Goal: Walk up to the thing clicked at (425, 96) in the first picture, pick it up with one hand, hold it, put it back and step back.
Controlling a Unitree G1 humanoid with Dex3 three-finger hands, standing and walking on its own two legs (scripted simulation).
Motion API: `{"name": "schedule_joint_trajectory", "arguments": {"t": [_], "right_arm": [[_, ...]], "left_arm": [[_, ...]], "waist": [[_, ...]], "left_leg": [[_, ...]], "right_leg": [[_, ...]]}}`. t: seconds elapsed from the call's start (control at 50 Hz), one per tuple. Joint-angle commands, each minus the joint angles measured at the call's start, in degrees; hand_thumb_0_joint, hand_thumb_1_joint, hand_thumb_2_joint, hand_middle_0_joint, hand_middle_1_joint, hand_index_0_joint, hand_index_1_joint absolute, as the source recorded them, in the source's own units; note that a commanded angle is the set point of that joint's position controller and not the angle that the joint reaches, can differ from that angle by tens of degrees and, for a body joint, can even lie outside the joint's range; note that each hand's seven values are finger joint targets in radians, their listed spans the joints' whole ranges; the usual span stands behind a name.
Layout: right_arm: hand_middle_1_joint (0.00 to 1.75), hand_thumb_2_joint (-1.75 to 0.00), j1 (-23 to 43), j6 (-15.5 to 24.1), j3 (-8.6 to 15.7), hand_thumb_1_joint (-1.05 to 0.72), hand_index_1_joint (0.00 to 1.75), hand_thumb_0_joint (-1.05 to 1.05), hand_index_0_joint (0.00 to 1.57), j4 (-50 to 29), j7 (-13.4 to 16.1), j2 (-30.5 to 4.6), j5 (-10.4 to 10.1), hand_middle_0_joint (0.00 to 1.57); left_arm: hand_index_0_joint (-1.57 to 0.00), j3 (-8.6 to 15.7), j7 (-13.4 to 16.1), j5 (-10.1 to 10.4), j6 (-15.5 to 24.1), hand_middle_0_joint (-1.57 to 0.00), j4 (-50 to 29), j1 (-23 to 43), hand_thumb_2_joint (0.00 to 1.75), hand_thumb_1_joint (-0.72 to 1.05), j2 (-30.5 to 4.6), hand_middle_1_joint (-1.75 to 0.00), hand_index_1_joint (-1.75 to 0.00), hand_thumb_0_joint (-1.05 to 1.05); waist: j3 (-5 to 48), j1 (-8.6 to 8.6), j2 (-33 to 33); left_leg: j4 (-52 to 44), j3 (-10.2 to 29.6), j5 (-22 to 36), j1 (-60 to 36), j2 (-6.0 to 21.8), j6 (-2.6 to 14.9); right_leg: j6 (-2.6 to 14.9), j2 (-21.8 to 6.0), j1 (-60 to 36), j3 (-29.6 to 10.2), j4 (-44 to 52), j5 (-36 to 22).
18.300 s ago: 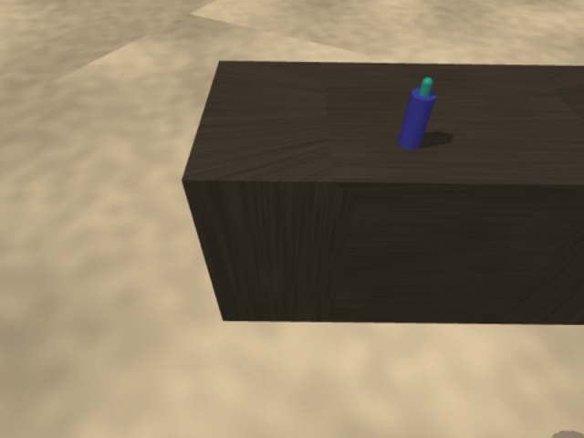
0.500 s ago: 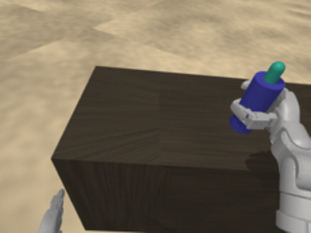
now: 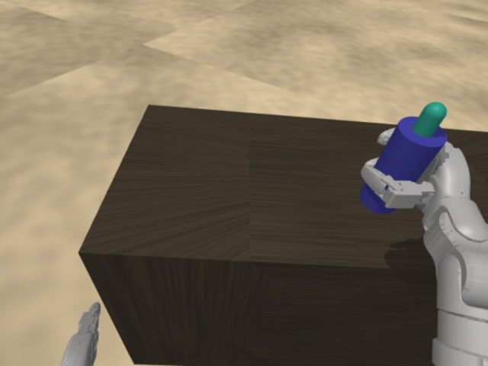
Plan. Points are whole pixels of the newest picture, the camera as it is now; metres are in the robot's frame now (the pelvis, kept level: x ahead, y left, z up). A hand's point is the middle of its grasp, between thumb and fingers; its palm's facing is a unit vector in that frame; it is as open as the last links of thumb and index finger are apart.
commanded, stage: hold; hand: right
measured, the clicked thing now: (403, 159) +0.33 -0.18 +0.24
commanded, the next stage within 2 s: crouch in 0.70 s
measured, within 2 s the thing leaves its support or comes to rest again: neither
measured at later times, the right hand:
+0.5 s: hand (388, 170) +0.33 -0.17 +0.22, palm faces +0.12 +0.99 -0.02, open 8.0 cm
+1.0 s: hand (382, 170) +0.34 -0.17 +0.21, palm faces +0.10 +0.99 +0.00, open 8.0 cm
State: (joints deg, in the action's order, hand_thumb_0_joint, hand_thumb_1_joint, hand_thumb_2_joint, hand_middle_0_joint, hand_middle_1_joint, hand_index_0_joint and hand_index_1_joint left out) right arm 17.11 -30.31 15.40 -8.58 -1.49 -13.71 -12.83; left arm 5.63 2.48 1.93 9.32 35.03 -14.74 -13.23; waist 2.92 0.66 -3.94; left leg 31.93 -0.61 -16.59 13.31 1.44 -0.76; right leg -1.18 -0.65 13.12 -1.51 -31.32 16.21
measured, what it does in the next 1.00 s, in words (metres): stands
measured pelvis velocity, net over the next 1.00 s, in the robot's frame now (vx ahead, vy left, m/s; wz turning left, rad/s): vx -0.01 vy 0.00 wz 0.00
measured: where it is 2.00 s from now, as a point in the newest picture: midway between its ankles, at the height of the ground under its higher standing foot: outside the picture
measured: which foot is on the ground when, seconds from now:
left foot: down 0.00-1.00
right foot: down 0.00-1.00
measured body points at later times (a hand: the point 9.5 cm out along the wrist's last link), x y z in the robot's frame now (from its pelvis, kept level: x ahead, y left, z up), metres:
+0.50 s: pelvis +0.00 +0.00 +0.00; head -0.03 +0.03 +0.45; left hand +0.16 +0.26 -0.08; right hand +0.32 -0.22 +0.22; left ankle +0.01 +0.13 -0.73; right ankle +0.01 -0.13 -0.73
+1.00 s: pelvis -0.01 +0.00 +0.00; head -0.04 +0.03 +0.45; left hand +0.16 +0.25 -0.08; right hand +0.33 -0.22 +0.21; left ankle +0.01 +0.13 -0.73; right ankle +0.01 -0.13 -0.73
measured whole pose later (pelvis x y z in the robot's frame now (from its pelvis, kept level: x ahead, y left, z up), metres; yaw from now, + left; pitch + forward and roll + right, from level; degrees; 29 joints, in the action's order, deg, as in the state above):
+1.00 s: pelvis -0.01 +0.00 +0.00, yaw +0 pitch -2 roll +0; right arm 20.6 -29.2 14.2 -1.6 -1.6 -13.6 -12.6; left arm 4.2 3.0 1.8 9.2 35.0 -13.6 -12.7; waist 2.2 0.1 -3.7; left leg 31.1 -0.6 -15.7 12.9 1.6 -1.0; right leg -1.0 -0.5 12.8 -1.5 -30.5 15.3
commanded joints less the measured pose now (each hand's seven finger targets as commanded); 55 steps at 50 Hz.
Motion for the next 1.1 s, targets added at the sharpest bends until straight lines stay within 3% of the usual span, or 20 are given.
{"name": "schedule_joint_trajectory", "arguments": {"t": [0.0,0.04,0.1,0.12,0.14,0.18,0.2,0.28,0.38,0.44,0.52,0.64,0.68,0.76,0.78,0.8,0.86,0.96,1.0,1.08], "right_arm": [[1.43,-1.31,24.1,4.7,2.7,-0.35,1.43,0.0,1.35,-12.4,-0.4,-10.0,-0.4,1.32],[1.44,-1.32,22.9,4.4,2.4,-0.36,1.44,0.0,1.36,-11.1,-0.7,-9.5,-0.3,1.33],[1.43,-1.31,25.6,4.7,3.5,-0.33,1.43,0.0,1.35,-13.2,-0.4,-11.0,-0.6,1.31],[1.43,-1.31,25.2,4.7,4.1,-0.35,1.43,0.0,1.35,-13.1,-0.2,-11.1,-0.8,1.32],[1.42,-1.3,26.0,5.0,4.1,-0.35,1.42,0.0,1.35,-14.1,0.1,-11.2,-0.8,1.32],[1.42,-1.3,23.8,5.1,4.1,-0.34,1.42,0.0,1.34,-12.0,0.2,-10.6,-0.7,1.31],[1.42,-1.3,24.2,4.9,4.6,-0.34,1.42,0.0,1.35,-11.6,0.3,-11.1,-0.8,1.32],[1.43,-1.31,24.4,5.2,5.3,-0.34,1.43,0.0,1.35,-11.6,0.6,-11.7,-0.5,1.32],[1.43,-1.31,24.4,5.2,2.1,-0.34,1.43,0.0,1.35,-13.7,0.2,-9.4,-0.3,1.32],[1.42,-1.3,24.1,4.9,1.9,-0.33,1.42,0.0,1.34,-12.6,-0.2,-9.0,-0.5,1.31],[1.42,-1.3,25.0,4.7,3.7,-0.32,1.42,0.0,1.34,-11.4,-0.2,-11.4,-0.3,1.31],[1.42,-1.3,24.8,6.4,5.2,-0.34,1.42,0.0,1.35,-13.7,0.8,-12.4,-0.7,1.32],[1.42,-1.3,24.8,6.3,4.2,-0.33,1.42,0.0,1.35,-12.7,0.9,-11.2,-0.4,1.32],[1.43,-1.31,26.1,5.7,2.3,-0.33,1.43,0.0,1.36,-13.1,0.6,-10.4,-0.1,1.32],[1.47,-1.36,25.2,5.5,2.7,-0.25,1.47,0.0,1.35,-11.0,0.5,-10.7,0.1,1.3],[1.44,-1.31,25.5,5.5,1.3,-0.32,1.44,0.0,1.37,-11.1,0.1,-9.6,0.0,1.34],[1.42,-1.29,26.5,5.3,1.0,-0.3,1.42,0.0,1.35,-8.7,-0.1,-8.5,0.1,1.32],[1.43,-1.29,24.9,5.3,2.8,-0.31,1.43,0.0,1.36,0.7,0.0,-9.7,0.0,1.33],[1.43,-1.29,26.7,6.7,4.2,-0.3,1.43,0.0,1.36,2.9,0.4,-11.7,0.5,1.33],[1.43,-1.29,32.3,11.8,4.0,-0.34,1.43,0.0,1.37,4.8,1.2,-12.1,1.6,1.34]], "left_arm": [[-0.05,1.7,0.7,0.2,3.4,-0.05,-8.9,10.3,0.05,-0.55,-6.9,-0.05,-0.05,0.0],[-0.05,0.7,0.6,0.2,3.3,-0.05,-8.4,9.5,0.05,-0.55,-6.0,-0.05,-0.05,0.0],[-0.05,3.7,1.3,0.0,3.6,-0.05,-10.8,10.2,0.05,-0.54,-9.9,-0.05,-0.05,0.0],[-0.05,2.9,1.3,0.0,3.6,-0.05,-10.4,9.9,0.05,-0.54,-8.9,-0.05,-0.05,0.0],[-0.05,4.2,1.5,0.1,3.6,-0.05,-10.7,9.1,0.05,-0.54,-10.0,-0.05,-0.05,0.0],[-0.05,1.0,1.0,0.2,3.1,-0.05,-9.3,6.6,0.05,-0.55,-5.7,-0.05,-0.05,0.0],[-0.04,2.3,1.1,0.3,3.1,-0.05,-10.2,7.7,0.06,-0.55,-7.0,-0.05,-0.05,0.0],[-0.05,2.6,0.7,0.2,2.6,-0.05,-9.1,7.1,0.06,-0.55,-6.9,-0.05,-0.05,0.0],[-0.05,2.4,0.6,0.3,2.7,-0.05,-9.6,8.7,0.05,-0.55,-7.0,-0.05,-0.05,0.0],[-0.05,0.3,0.5,0.4,2.8,-0.05,-9.1,10.3,0.06,-0.55,-5.4,-0.05,-0.05,0.0],[-0.05,3.7,1.2,0.0,2.9,-0.05,-10.1,10.8,0.05,-0.55,-9.7,-0.05,-0.05,0.0],[-0.05,2.1,1.1,0.3,2.9,-0.05,-10.3,7.2,0.05,-0.55,-6.9,-0.05,-0.05,0.0],[-0.05,0.5,0.9,0.3,2.6,-0.05,-8.3,5.8,0.05,-0.55,-4.7,-0.05,-0.05,0.0],[-0.04,1.9,0.7,0.3,2.6,-0.05,-8.2,8.4,0.05,-0.55,-6.4,-0.05,-0.05,0.0],[-0.06,3.0,0.8,0.3,2.6,-0.05,-7.8,8.7,0.05,-0.54,-8.0,-0.06,-0.05,0.0],[-0.04,2.7,0.7,0.3,2.7,-0.04,-7.8,8.7,0.05,-0.53,-7.7,-0.05,-0.04,0.0],[-0.04,-0.4,0.5,0.3,3.4,-0.04,-11.2,10.6,0.05,-0.54,-5.1,-0.05,-0.05,0.0],[-0.04,1.1,1.3,0.2,3.2,-0.04,-8.4,7.5,0.05,-0.54,-6.5,-0.05,-0.05,0.0],[-0.04,2.5,1.2,0.1,3.4,-0.04,-8.8,6.6,0.05,-0.54,-7.8,-0.04,-0.05,0.0],[-0.04,0.9,0.7,-0.1,4.2,-0.05,-9.0,4.8,0.05,-0.55,-5.8,-0.05,-0.05,0.0]], "waist": [[11.0,-0.15,2.6],[11.0,-0.18,3.6],[13.6,-0.8,5.5],[12.1,-0.05,5.1],[12.4,-0.71,5.6],[11.6,0.01,4.8],[10.7,-0.33,5.1],[11.7,0.07,2.7],[11.4,-0.67,3.7],[9.9,0.02,4.3],[12.2,-0.4,4.9],[12.0,0.11,4.1],[10.8,-0.41,4.0],[9.7,-0.36,1.2],[10.0,-0.59,1.8],[9.0,-0.8,1.7],[10.8,-0.64,4.8],[7.6,-1.4,8.0],[8.0,-1.53,5.8],[9.1,-2.3,4.8]], "left_leg": [[-5.4,-2.6,9.9,-0.3,-1.4,0.4],[-5.4,-2.5,10.7,-0.7,-1.3,0.33],[-5.0,-2.7,12.1,-1.0,-1.4,0.21],[-5.1,-2.8,11.7,-1.3,-1.4,0.23],[-5.1,-2.8,11.3,-0.7,-1.5,0.25],[-5.1,-2.8,12.2,-1.0,-1.3,0.21],[-5.3,-2.7,11.4,-0.5,-1.3,0.15],[-5.0,-2.3,13.8,-1.6,-1.1,0.15],[-5.4,-2.3,12.1,-0.6,-1.3,0.3],[-5.7,-2.5,10.3,-0.4,-1.4,0.29],[-5.8,-2.6,10.1,-1.0,-1.3,0.18],[-5.4,-2.7,10.7,-1.6,-1.3,0.35],[-5.8,-2.2,10.9,-0.7,-1.2,0.13],[-6.0,-2.3,9.3,0.0,-1.3,0.44],[-5.9,-2.3,9.4,-0.1,-1.4,0.56],[-6.0,-2.7,8.8,0.3,-1.6,0.67],[-6.1,-2.8,9.6,-1.0,-1.6,0.38],[-6.9,-2.3,8.2,0.9,-1.3,-0.33],[-6.6,-2.2,8.3,1.2,-1.3,-0.08],[-5.8,-1.6,9.3,1.7,-1.1,0.02]], "right_leg": [[1.82,1.0,-4.8,1.1,4.4,-9.3],[1.83,1.2,-4.9,1.2,4.1,-10.2],[1.88,1.1,-6.3,1.2,3.8,-11.4],[1.8,1.1,-5.7,1.2,3.8,-11.2],[1.8,1.1,-6.0,1.2,3.9,-10.7],[1.91,1.2,-5.2,1.4,3.8,-11.5],[1.95,1.2,-4.8,1.5,4.0,-10.5],[1.76,1.4,-5.2,1.8,3.7,-12.7],[1.89,1.1,-5.4,1.5,4.1,-11.0],[1.91,1.1,-4.5,1.3,4.2,-9.6],[1.94,1.1,-5.5,1.3,4.5,-9.2],[1.81,1.1,-5.1,1.5,4.4,-9.9],[2.03,1.4,-5.0,1.9,4.2,-9.4],[1.78,1.3,-4.2,1.6,5.0,-8.0],[1.65,1.0,-4.6,1.4,5.3,-8.3],[1.56,0.8,-4.5,1.1,5.6,-8.0],[1.75,0.7,-4.9,0.9,5.1,-8.7],[2.39,1.2,-3.8,1.5,5.0,-6.6],[2.2,1.1,-3.2,1.6,5.4,-6.3],[2.15,0.9,-3.0,1.9,4.4,-6.8]]}}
